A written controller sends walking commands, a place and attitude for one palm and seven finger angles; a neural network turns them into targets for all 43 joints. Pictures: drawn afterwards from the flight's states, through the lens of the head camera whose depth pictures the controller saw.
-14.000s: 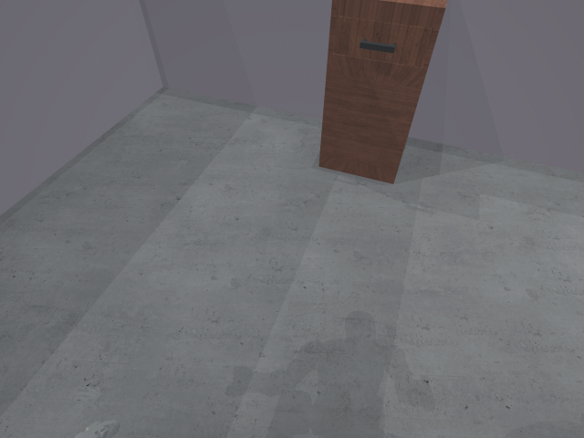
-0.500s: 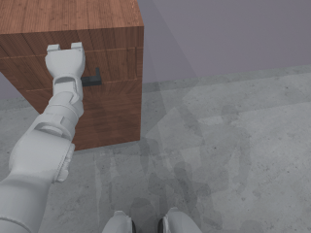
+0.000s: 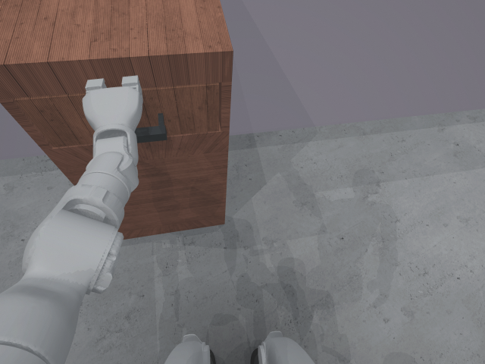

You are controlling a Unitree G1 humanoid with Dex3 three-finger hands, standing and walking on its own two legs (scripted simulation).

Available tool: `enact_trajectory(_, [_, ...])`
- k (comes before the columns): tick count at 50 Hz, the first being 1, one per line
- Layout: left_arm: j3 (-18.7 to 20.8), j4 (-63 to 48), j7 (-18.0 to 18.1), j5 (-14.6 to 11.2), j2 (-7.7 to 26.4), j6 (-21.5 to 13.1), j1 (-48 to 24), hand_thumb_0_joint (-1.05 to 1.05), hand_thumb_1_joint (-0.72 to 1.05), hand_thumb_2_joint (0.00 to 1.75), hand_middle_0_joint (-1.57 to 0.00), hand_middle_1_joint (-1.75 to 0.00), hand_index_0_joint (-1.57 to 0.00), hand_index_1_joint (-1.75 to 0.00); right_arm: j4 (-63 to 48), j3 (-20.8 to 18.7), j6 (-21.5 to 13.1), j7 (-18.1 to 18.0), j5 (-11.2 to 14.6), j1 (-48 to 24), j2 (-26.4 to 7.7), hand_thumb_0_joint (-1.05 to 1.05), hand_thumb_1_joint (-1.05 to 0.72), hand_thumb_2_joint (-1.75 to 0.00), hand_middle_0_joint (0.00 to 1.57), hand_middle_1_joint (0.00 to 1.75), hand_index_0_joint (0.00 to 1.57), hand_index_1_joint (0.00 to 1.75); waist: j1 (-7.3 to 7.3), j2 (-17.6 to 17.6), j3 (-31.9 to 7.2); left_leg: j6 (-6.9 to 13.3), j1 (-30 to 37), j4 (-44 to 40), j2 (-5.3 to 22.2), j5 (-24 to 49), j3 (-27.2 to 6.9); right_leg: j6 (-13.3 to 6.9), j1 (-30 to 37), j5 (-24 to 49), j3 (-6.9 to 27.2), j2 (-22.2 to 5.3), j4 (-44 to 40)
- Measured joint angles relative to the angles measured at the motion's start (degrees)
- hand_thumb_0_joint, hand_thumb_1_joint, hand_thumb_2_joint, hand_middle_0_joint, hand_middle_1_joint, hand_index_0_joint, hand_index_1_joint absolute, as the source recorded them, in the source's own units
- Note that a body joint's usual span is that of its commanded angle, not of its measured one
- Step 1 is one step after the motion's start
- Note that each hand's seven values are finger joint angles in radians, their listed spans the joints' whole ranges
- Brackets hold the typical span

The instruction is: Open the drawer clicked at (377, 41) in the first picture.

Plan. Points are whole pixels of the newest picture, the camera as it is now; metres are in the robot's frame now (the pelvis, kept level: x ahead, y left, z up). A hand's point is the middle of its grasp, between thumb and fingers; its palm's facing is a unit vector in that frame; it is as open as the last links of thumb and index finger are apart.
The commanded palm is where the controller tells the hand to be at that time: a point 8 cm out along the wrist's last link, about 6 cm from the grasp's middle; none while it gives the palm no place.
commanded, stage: move the hooked fingers above the handle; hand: left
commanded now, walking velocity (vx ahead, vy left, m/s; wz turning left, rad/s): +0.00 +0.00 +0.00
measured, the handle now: (132, 128) +0.57 +0.17 -0.03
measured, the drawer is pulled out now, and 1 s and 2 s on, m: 0.00 0.00 0.00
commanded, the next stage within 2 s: lower the fingers behind the handle in 0.16 s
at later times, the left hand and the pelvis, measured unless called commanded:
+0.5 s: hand (123, 129) +0.52 +0.17 +0.03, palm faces -0.01 +0.01 -1.00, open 13.7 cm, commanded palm +0.52 +0.14 +0.06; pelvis +0.00 -0.01 +0.00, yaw +0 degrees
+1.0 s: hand (145, 141) +0.52 +0.14 -0.02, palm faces +0.02 +0.00 -1.00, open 13.6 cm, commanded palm +0.52 +0.12 +0.02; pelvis -0.03 +0.00 -0.04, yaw -2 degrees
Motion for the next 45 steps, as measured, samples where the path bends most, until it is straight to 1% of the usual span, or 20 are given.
enact_trajectory(10, [-0.55,0.02,-0.12,-0.18,-0.46,0.54,0.06,0.0,-0.49,0.3,-0.32,-1.2,-0.33,-1.26,-0.13,-0.12,0.14,-0.04,0.0,-0.77,0.03,0.0,-0.9,-0.89,0.21,0.3,0.2,0.3,0.18,-0.23,0.02,-0.18,0.61,-0.33,-0.09,-0.05,-0.27,-0.17,0.65,-0.2,-0.22,-0.03,-0.25])
enact_trajectory(15, [-0.39,-0.44,-0.68,-0.2,-0.01,-0.02,0.67,0.0,-0.49,0.3,-0.32,-1.2,-0.33,-1.25,-0.41,-0.18,0.23,-0.09,0.08,-0.85,-0.01,0.0,-0.9,-0.89,0.21,0.3,0.2,0.3,0.19,-0.21,0.08,-0.28,1.06,-0.57,0.06,-0.06,-0.26,-0.26,1.08,-0.12,-0.17,0.14,-0.58])
enact_trajectory(21, [0.07,0.57,0.26,0.48,0.24,-1.01,0.2,0.0,-0.49,0.3,-0.32,-1.2,-0.32,-1.27,-0.37,0.21,0.16,-0.25,0.17,-0.69,-0.16,0.0,-0.9,-0.89,0.21,0.3,0.2,0.3,0.12,-0.41,-0.23,-0.34,0.3,0.02,0.09,-0.22,-0.34,-0.38,0.3,-0.37,-0.27,0.15,0.12])
enact_trajectory(26, [0.13,1.01,0.94,0.74,0.33,-0.67,-0.62,0.0,-0.49,0.3,-0.32,-1.2,-0.31,-1.28,-0.38,0.17,0.26,-0.05,0.08,-0.76,-0.22,0.0,-0.9,-0.89,0.21,0.3,0.2,0.3,-0.04,-0.54,-0.56,-0.43,-1.33,1.3,0.15,-0.42,-0.45,-0.49,-1.31,-0.65,-0.44,0.16,1.45])
enact_trajectory(34, [0.11,2.5,1.06,1.17,0.91,0.74,-3.12,0.0,-0.49,0.3,-0.32,-1.2,-0.29,-1.32,-0.84,0.69,0.37,-0.14,0.23,-1.19,-0.34,0.0,-0.9,-0.89,0.21,0.3,0.2,0.3,-0.86,-0.67,-0.81,-0.4,-4.54,3.77,0.31,-0.51,-0.47,-0.58,-4.53,-0.8,-0.59,0.19,3.99])
enact_trajectory(39, [-0.61,2.95,0.04,1.49,1.61,1.78,-4.97,0.0,-0.49,0.3,-0.32,-1.2,-0.28,-1.33,-1.21,0.92,0.15,-0.27,0.22,-1.29,-0.35,0.0,-0.9,-0.89,0.21,0.3,0.2,0.3,-1.39,-0.71,-0.82,-0.33,-6.97,5.5,0.35,-0.39,-0.36,-0.58,-7.04,-0.77,-0.6,0.1,5.9])
enact_trajectory(40, [-0.96,3.14,-0.63,1.66,1.83,1.73,-5.27,0.0,-0.49,0.3,-0.32,-1.2,-0.27,-1.33,-1.23,0.97,0.08,-0.29,0.22,-1.34,-0.36,0.0,-0.9,-0.89,0.21,0.3,0.2,0.3,-1.55,-0.68,-0.84,-0.31,-7.47,5.87,0.37,-0.4,-0.31,-0.57,-7.56,-0.78,-0.58,0.1,6.3])
enact_trajectory(42, [-1.48,3.92,-2.61,1.64,2.16,1.04,-5.6,0.0,-0.49,0.3,-0.31,-1.2,-0.28,-1.31,-1.36,1.06,-0.12,-0.31,0.21,-1.61,-0.38,0.0,-0.9,-0.89,0.21,0.3,0.21,0.3,-2.17,-0.55,-0.64,-0.24,-8.45,6.61,0.46,-0.44,-0.16,-0.54,-8.6,-0.78,-0.47,0.14,7.07])
enact_trajectory(45, [0.48,3.19,-4.42,1.6,2.27,-1.87,-4.35,0.0,-0.49,0.3,-0.31,-1.2,-0.29,-1.28,-2.07,1.19,-0.88,-0.58,0.03,-1.56,-0.43,0.0,-0.9,-0.89,0.21,0.3,0.21,0.3,-3.19,-0.29,-0.51,-0.08,-10.41,7.96,0.78,-0.75,0.33,-0.44,-10.78,-0.89,-0.04,0.35,8.45])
